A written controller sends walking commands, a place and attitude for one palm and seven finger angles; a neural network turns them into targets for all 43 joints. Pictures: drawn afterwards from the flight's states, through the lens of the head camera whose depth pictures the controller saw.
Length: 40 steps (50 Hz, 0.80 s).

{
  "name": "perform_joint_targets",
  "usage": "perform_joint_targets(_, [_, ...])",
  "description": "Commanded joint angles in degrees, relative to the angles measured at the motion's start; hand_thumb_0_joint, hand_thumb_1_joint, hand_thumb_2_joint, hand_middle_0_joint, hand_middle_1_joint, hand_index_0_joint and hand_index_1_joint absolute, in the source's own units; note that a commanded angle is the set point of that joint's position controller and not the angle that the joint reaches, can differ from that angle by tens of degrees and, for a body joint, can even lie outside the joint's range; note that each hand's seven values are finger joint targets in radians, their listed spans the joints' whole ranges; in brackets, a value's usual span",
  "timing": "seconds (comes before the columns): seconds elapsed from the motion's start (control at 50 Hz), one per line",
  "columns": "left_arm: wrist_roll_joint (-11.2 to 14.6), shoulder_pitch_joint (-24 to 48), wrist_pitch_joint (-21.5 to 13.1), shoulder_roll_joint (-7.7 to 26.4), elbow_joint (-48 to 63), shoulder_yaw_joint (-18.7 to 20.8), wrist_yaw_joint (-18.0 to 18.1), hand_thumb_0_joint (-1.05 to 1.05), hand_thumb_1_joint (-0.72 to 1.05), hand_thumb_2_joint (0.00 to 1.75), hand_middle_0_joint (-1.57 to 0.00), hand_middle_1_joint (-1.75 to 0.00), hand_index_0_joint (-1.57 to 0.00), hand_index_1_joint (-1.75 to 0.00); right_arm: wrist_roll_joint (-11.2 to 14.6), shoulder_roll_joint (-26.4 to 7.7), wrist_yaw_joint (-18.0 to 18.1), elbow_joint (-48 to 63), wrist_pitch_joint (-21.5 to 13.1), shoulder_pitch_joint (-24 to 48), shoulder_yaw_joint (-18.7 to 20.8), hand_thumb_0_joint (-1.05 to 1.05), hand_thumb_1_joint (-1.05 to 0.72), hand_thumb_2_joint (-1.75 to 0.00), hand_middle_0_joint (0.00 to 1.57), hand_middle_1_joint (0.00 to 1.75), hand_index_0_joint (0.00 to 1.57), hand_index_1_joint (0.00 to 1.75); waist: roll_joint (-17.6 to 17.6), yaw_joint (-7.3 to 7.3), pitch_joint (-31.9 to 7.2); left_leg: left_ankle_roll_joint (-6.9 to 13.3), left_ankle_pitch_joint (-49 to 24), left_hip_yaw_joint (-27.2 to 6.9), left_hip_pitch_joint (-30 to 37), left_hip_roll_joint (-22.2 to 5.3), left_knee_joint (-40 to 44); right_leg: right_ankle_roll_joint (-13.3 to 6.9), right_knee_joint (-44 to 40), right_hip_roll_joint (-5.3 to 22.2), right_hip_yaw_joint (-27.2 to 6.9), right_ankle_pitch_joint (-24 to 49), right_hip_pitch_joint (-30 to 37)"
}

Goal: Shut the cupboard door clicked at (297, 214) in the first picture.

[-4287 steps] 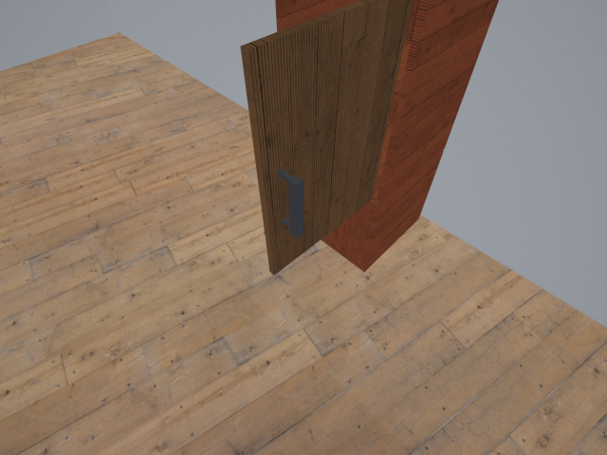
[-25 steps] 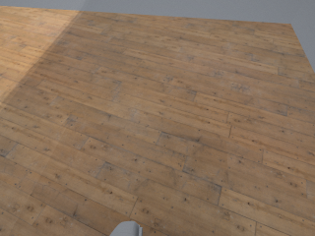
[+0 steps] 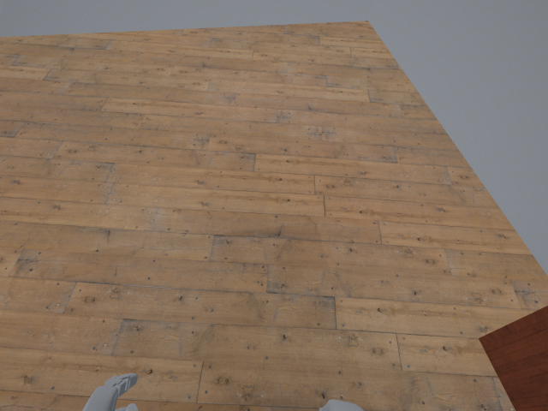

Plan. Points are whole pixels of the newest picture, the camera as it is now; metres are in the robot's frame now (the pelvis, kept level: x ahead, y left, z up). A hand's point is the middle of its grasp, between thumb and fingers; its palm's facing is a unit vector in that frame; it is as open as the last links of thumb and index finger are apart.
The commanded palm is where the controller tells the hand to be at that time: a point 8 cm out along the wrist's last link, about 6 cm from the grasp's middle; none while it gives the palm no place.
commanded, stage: turn to face it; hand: left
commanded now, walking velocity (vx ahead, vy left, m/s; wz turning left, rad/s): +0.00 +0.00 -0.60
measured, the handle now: out of the picture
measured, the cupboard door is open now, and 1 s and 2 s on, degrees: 5 5 5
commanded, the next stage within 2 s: none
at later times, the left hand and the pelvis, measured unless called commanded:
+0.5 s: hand (165, 409) +0.14 +0.19 -0.19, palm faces -0.23 -0.95 -0.19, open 7.4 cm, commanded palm none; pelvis +0.02 +0.01 -0.01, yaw -17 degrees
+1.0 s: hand (231, 353) +0.22 +0.09 -0.15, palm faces -0.55 -0.78 -0.28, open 7.3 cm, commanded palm none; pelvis +0.01 -0.02 -0.01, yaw -35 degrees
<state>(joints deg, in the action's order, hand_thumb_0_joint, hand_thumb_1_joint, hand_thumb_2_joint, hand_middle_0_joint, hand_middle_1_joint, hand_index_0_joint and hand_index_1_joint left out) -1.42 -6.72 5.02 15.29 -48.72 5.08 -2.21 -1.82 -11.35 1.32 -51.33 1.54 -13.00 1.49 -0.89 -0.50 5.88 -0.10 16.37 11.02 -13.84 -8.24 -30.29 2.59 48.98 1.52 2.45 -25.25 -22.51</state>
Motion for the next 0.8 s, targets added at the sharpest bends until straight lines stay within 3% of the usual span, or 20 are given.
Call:
perform_joint_targets(0.0, [0.24, 0.18, -2.07, 2.21, 4.72, 0.22, -0.13, 0.0, 0.9, 0.9, -0.2, -0.3, -0.2, -0.3, 0.09, -13.77, 0.28, 2.92, -1.03, -1.37, 4.07, 0.0, -0.9, -0.9, 0.2, 0.3, 0.2, 0.3, -10.41, -0.67, -9.14, 5.9, -25.29, -7.06, 7.3, -12.03, 3.48, -1.07, -11.81, -1.84, 3.36, 4.63, 4.58])
perform_joint_targets(0.04, [0.03, -5.26, -2.77, 4.92, 3.07, 0.91, 0.26, 0.0, 0.9, 0.9, -0.2, -0.3, -0.2, -0.3, 0.72, -13.27, -0.17, 3.32, -0.87, -0.57, 4.32, 0.0, -0.9, -0.9, 0.2, 0.3, 0.2, 0.3, -5.13, 2.11, -10.82, 1.49, -18.27, -3.48, 0.54, -9.05, -5.61, -2.76, -24.23, -0.63, 1.32, 16.49, 16.25])
perform_joint_targets(0.06, [-0.48, -9.1, -3.53, 10.2, 1.94, 1.87, 0.91, 0.0, 0.9, 0.9, -0.2, -0.3, -0.2, -0.3, 1.16, -9.65, -0.41, 4.8, -0.72, 0.37, 3.66, 0.0, -0.9, -0.9, 0.2, 0.3, 0.2, 0.3, 8.87, 4.29, -12.07, -2.21, -0.88, 0.79, -10.12, -2.96, -16.77, -6.51, -29.29, 10.93, -12.68, 28.07, 24.95])
perform_joint_targets(0.08, [-0.21, -11.5, -3.73, 14.27, 0.85, 2.58, 1.68, 0.0, 0.9, 0.9, -0.2, -0.3, -0.2, -0.3, 0.95, -7.11, -0.27, 7.43, -0.44, 4.22, 2.64, 0.0, -0.9, -0.9, 0.2, 0.3, 0.2, 0.3, 18.87, 5.65, -10.02, -4.01, 21.64, -2.05, -21.46, 3.8, -29.02, -12.68, -28.45, 20.29, -25.31, 47.51, 25.18])
perform_joint_targets(0.1, [0.22, -12.12, -3.57, 13.93, 0.93, 2.4, 2.29, 0.0, 0.9, 0.9, -0.2, -0.3, -0.2, -0.3, 1.1, -8.64, 0.28, 7.35, 0.3, 4.37, 2.5, 0.0, -0.9, -0.9, 0.2, 0.3, 0.2, 0.3, 14.12, 5.46, -10.12, -3.55, 19.59, -9.18, -22.18, 2.59, -35.57, -15.87, -28.69, 21.51, -24.23, 43.7, 22.23])
perform_joint_targets(0.12, [0.01, -8.93, -3.44, 11.88, 1.73, 2.36, 2.83, 0.0, 0.9, 0.9, -0.2, -0.3, -0.2, -0.3, 0.98, -7.74, 0.37, 7.15, 0.36, 4.83, 2.55, 0.0, -0.9, -0.9, 0.2, 0.3, 0.2, 0.3, 13.81, 3.87, -7.84, -3.46, 16.0, -11.2, -25.83, 1.76, -37.23, -15.0, -28.81, 17.95, -21.27, 40.54, 22.46])
perform_joint_targets(0.14, [0.05, -6.07, -3.25, 10.36, 2.25, 2.3, 3.29, 0.0, 0.9, 0.9, -0.2, -0.3, -0.2, -0.3, 0.93, -8.25, 0.48, 6.54, 0.31, 5.2, 2.71, 0.0, -0.9, -0.9, 0.2, 0.3, 0.2, 0.3, 16.38, 3.02, -7.53, -3.82, 13.51, -11.32, -25.64, 1.19, -37.73, -14.69, -28.23, 16.02, -21.81, 38.86, 21.13])
perform_joint_targets(0.18, [0.22, -2.86, -3.51, 8.4, 3.44, 1.18, 3.1, 0.0, 0.9, 0.9, -0.2, -0.3, -0.2, -0.3, 0.85, -8.83, 0.01, 5.33, 0.34, 4.19, 2.73, 0.0, -0.9, -0.9, 0.2, 0.3, 0.2, 0.3, 12.61, 0.99, -6.99, -4.67, 8.34, -10.95, -20.9, 1.74, -35.57, -12.91, -26.79, 12.07, -15.4, 40.67, 16.59])
perform_joint_targets(0.24, [-0.12, -2.92, -3.69, 8.96, 3.55, 1.41, 2.8, 0.0, 0.9, 0.9, -0.2, -0.3, -0.2, -0.3, 0.97, -7.69, -0.37, 5.04, 0.57, 3.11, 2.65, 0.0, -0.9, -0.9, 0.2, 0.3, 0.2, 0.3, 9.01, 0.5, -8.39, -4.96, 6.46, -9.46, -15.99, 3.88, -28.72, -12.27, -27.01, 10.25, -15.36, 35.05, 14.45])
perform_joint_targets(0.32, [-0.34, -4.25, -3.38, 9.7, 3.0, 1.86, 2.54, 0.0, 0.9, 0.9, -0.2, -0.3, -0.2, -0.3, 1.24, -7.08, -0.08, 6.09, -0.03, 4.42, 2.57, 0.0, -0.9, -0.9, 0.2, 0.3, 0.2, 0.3, 9.74, 1.33, -8.19, -4.54, 7.84, -9.25, -11.95, 5.75, -17.69, -13.19, -26.38, 10.46, -20.42, 31.64, 12.4])
perform_joint_targets(0.38, [-0.02, -1.9, -2.94, 9.25, 3.14, 2.0, 2.44, 0.0, 0.9, 0.9, -0.2, -0.3, -0.2, -0.3, 1.58, -7.17, 0.45, 4.81, -0.93, -0.66, 2.37, 0.0, -0.9, -0.9, 0.2, 0.3, 0.2, 0.3, 10.43, -1.08, -9.69, -3.85, 0.79, -9.15, -1.52, 7.11, -1.98, -10.01, -21.55, 8.09, -21.21, 31.8, 8.32])
perform_joint_targets(0.4, [0.46, -1.33, -2.68, 7.84, 3.37, 1.68, 2.32, 0.0, 0.9, 0.9, -0.2, -0.3, -0.2, -0.3, 1.53, -8.64, 0.66, 3.98, -1.47, -2.79, 2.59, 0.0, -0.9, -0.9, 0.2, 0.3, 0.2, 0.3, 7.56, -2.2, -10.38, -3.45, -4.82, -9.77, 6.5, 5.71, 6.03, -7.18, -18.22, 5.01, -19.04, 27.39, 3.1])
perform_joint_targets(0.42, [1.07, -3.28, -2.39, 4.21, 4.18, 1.01, 2.02, 0.0, 0.9, 0.9, -0.2, -0.3, -0.2, -0.3, 0.88, -13.61, 0.9, 3.85, -2.22, -4.16, 3.31, 0.0, -0.9, -0.9, 0.2, 0.3, 0.2, 0.3, -6.4, -2.12, -12.6, 0.09, -8.53, -21.91, 13.88, -6.39, 12.7, -3.66, -9.34, -2.4, -13.13, 11.75, -5.11])
perform_joint_targets(0.44, [0.98, -3.57, -2.56, 2.98, 4.86, 0.37, 1.64, 0.0, 0.9, 0.9, -0.2, -0.3, -0.2, -0.3, 0.65, -17.44, 0.95, 4.47, -1.95, -5.42, 4.09, 0.0, -0.9, -0.9, 0.2, 0.3, 0.2, 0.3, -18.16, -2.34, -12.31, 5.96, -18.89, -31.13, 13.98, -18.08, 12.87, -0.93, 4.33, -4.93, -5.12, -10.65, -10.03])
perform_joint_targets(0.46, [0.47, -2.52, -2.38, 4.53, 4.9, 0.79, 1.58, 0.0, 0.9, 0.9, -0.2, -0.3, -0.2, -0.3, 0.05, -16.81, 1.09, 5.04, -1.55, -5.27, 3.58, 0.0, -0.9, -0.9, 0.2, 0.3, 0.2, 0.3, -12.79, -2.78, -10.98, 9.62, -21.17, -30.73, 9.05, -20.02, 12.04, -1.02, 13.25, -2.53, -6.6, -11.32, -8.89])
perform_joint_targets(0.5, [-0.16, -2.7, -1.83, 5.31, 3.01, 1.67, 0.94, 0.0, 0.9, 0.9, -0.2, -0.3, -0.2, -0.3, -0.1, -13.04, 1.51, 6.08, -1.88, 0.11, 2.49, 0.0, -0.9, -0.9, 0.2, 0.3, 0.2, 0.3, -11.13, -0.2, -6.83, 8.29, -24.39, -23.12, 4.41, -14.84, 12.32, 0.26, 20.25, -1.07, -6.18, -5.21, -9.79])
perform_joint_targets(0.54, [-0.01, -3.26, -1.58, 4.39, 2.48, 1.49, 0.1, 0.0, 0.9, 0.9, -0.2, -0.3, -0.2, -0.3, 0.03, -11.78, 1.61, 6.67, -1.9, 2.46, 2.02, 0.0, -0.9, -0.9, 0.2, 0.3, 0.2, 0.3, -9.62, 0.86, -6.04, 7.25, -26.45, -15.37, 5.72, -11.62, 10.76, 0.89, 20.42, 0.08, -4.04, -1.73, -10.51])
perform_joint_targets(0.56, [0.15, -2.61, -1.39, 3.84, 2.48, 1.3, -0.05, 0.0, 0.9, 0.9, -0.2, -0.3, -0.2, -0.3, -0.07, -11.48, 1.56, 6.24, -1.82, 1.53, 2.19, 0.0, -0.9, -0.9, 0.2, 0.3, 0.2, 0.3, -8.95, 0.34, -6.19, 7.16, -27.64, -13.54, 6.66, -10.86, 10.25, 1.13, 19.38, -0.02, -3.44, -0.9, -9.98])
perform_joint_targets(0.66, [0.23, 0.75, -1.21, 2.21, 3.69, 0.69, -0.45, 0.0, 0.9, 0.9, -0.2, -0.3, -0.2, -0.3, 0.06, -12.14, 1.19, 3.98, -1.7, -2.69, 2.97, 0.0, -0.9, -0.9, 0.2, 0.3, 0.2, 0.3, -8.3, -1.45, -8.51, 7.75, -26.65, -9.8, 11.53, -11.84, 9.4, 1.21, 9.4, 0.72, -0.51, 0.21, -8.54])
perform_joint_targets(0.78, [0.2, 0.84, -2.01, 1.98, 3.98, 0.26, -0.32, 0.0, 0.9, 0.9, -0.2, -0.3, -0.2, -0.3, -0.02, -13.74, 0.28, 2.93, -1.2, -1.83, 4.08, 0.0, -0.9, -0.9, 0.2, 0.3, 0.2, 0.3, -12.24, -1.5, -8.89, 6.33, -26.37, -5.39, 8.89, -13.12, 4.77, -0.67, -7.49, -0.9, 3.28, 1.56, 1.01])
